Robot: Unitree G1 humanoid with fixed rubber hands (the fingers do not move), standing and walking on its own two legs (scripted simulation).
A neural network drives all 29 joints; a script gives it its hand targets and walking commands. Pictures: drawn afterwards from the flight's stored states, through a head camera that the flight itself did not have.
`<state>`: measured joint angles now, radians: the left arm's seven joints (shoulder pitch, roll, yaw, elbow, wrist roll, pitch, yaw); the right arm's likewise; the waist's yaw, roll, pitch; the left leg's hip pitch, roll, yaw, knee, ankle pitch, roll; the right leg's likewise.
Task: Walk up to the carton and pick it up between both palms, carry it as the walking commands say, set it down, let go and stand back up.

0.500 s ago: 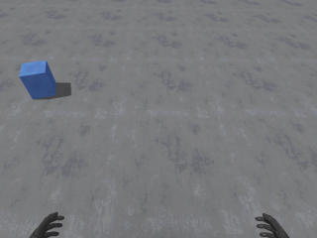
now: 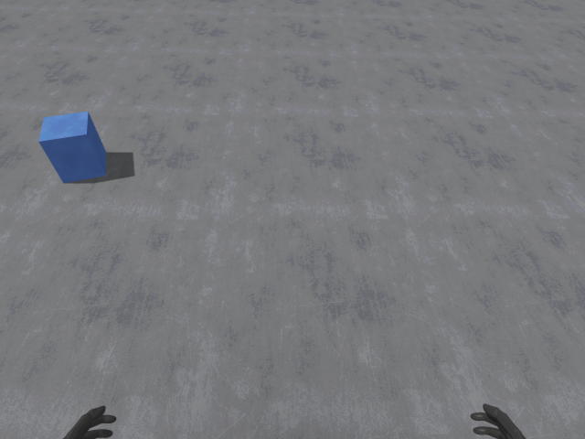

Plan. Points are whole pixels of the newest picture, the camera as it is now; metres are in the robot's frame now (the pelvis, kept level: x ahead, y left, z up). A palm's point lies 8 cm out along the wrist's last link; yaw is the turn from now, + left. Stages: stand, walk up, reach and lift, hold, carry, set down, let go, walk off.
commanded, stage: stand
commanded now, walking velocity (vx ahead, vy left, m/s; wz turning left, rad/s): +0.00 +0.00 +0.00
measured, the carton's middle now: (75, 147) +1.54 +1.09 -0.63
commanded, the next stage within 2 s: walk up in 1.84 s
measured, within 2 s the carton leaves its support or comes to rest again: neither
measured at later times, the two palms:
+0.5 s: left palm out of the picture +0.11 +0.30 -0.08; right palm out of the picture +0.10 -0.31 -0.08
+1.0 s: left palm out of the picture +0.08 +0.30 -0.08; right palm out of the picture +0.08 -0.31 -0.08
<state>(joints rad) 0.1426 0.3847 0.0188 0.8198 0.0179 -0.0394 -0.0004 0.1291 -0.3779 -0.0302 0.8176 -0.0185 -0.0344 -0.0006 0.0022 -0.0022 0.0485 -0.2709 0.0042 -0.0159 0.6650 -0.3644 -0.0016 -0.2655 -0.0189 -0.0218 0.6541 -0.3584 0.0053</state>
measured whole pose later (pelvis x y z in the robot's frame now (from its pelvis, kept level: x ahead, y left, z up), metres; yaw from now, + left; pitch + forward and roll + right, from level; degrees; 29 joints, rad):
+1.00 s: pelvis -0.01 -0.01 +0.02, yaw +0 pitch -3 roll +0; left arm 0.10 0.39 0.01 1.06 0.01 -0.02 0.00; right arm 0.12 -0.38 -0.01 1.04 -0.02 -0.02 0.00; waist 0.00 0.00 0.04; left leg -0.13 0.01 -0.02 0.36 -0.18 -0.02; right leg -0.13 -0.01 -0.03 0.36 -0.19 0.00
